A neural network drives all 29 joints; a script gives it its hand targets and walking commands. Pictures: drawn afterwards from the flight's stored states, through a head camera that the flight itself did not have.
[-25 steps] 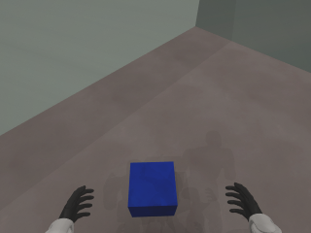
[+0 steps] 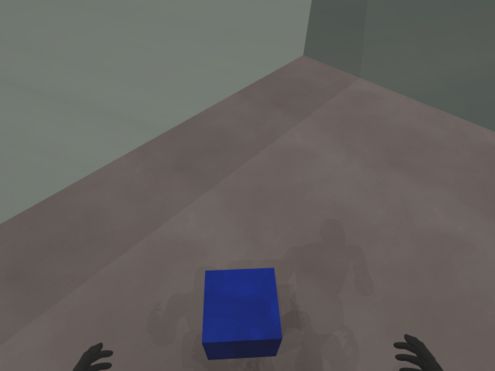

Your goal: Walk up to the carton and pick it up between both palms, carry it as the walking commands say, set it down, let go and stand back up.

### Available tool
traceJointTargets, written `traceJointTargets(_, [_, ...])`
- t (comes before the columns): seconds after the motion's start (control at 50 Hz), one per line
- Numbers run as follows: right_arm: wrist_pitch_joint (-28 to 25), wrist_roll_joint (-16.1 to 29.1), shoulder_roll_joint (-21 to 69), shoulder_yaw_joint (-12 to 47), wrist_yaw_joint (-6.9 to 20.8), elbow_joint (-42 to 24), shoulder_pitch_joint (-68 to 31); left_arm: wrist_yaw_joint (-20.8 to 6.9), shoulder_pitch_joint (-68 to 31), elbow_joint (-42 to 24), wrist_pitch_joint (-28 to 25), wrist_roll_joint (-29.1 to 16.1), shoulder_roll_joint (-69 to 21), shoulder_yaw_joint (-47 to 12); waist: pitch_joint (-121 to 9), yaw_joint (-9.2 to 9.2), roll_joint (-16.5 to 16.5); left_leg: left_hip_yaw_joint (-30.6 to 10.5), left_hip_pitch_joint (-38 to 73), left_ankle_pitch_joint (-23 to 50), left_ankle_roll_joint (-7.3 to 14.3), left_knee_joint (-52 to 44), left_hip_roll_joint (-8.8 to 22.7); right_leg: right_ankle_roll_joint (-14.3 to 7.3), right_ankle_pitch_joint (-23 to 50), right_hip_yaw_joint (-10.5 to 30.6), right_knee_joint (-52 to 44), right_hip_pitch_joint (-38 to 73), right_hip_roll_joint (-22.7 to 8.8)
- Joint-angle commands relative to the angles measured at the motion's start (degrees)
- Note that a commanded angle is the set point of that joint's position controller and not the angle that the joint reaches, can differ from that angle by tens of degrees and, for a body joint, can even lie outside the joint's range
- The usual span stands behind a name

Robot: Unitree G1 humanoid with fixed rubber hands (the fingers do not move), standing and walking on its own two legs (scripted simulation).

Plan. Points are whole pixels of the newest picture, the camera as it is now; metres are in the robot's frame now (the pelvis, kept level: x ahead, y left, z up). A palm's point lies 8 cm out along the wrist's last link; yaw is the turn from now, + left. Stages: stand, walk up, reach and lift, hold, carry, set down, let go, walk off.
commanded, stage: stand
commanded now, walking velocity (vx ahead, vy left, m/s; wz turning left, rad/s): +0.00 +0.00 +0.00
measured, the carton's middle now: (241, 314) +0.41 +0.02 -0.66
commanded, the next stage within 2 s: none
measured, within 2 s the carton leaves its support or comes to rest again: neither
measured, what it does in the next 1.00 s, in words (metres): stands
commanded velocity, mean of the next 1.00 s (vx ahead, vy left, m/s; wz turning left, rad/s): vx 0.00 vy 0.00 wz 0.00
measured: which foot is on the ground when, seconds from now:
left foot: down 0.00-1.00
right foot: down 0.00-1.00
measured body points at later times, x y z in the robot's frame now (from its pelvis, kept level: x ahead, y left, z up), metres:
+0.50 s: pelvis -0.02 +0.01 +0.01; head -0.03 +0.02 +0.45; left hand +0.07 +0.30 -0.12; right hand +0.07 -0.29 -0.11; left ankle +0.00 +0.10 -0.74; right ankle -0.05 -0.11 -0.74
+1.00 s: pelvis -0.03 +0.01 +0.01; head -0.03 +0.02 +0.46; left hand +0.05 +0.31 -0.12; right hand +0.05 -0.29 -0.11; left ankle +0.00 +0.10 -0.74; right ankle -0.05 -0.11 -0.74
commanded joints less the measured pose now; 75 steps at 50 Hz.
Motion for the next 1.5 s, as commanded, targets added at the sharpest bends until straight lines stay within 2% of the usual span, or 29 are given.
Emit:
traceJointTargets(0.0, [-0.8,0.2,-8.4,-1.7,-0.4,-2.0,-1.4,0.4,-0.9,-2.0,-0.8,-0.1,7.8,1.6,-1.6,0.04,1.0,-5.6,4.8,17.6,-0.3,-3.3,6.3,1.5,15.2,3.5,-3.9,-4.1,-5.6])
traceJointTargets(0.34, [-0.7,0.8,-8.6,-0.6,-0.6,5.0,-1.9,0.8,-1.8,5.6,-0.9,-0.3,8.3,0.0,0.9,-0.13,1.0,-6.4,4.8,11.8,-0.6,-7.6,6.9,1.4,9.9,4.4,-7.2,-3.8,-6.4])
traceJointTargets(0.64, [-0.6,1.0,-9.7,-0.1,-0.4,8.3,-1.9,0.9,-1.7,9.1,-1.1,-0.6,9.4,-0.9,2.0,-0.16,1.0,-7.3,4.0,6.5,-0.7,-10.2,7.3,1.1,7.0,5.1,-8.3,-4.4,-7.0])
traceJointTargets(1.48, [-0.7,1.5,-12.3,0.4,0.0,10.1,-3.7,0.8,-2.6,10.8,-1.4,-1.0,12.0,-1.7,0.7,-0.17,0.9,-7.5,5.5,10.6,0.1,-10.6,8.4,0.7,9.7,5.4,-9.1,-3.7,-8.3])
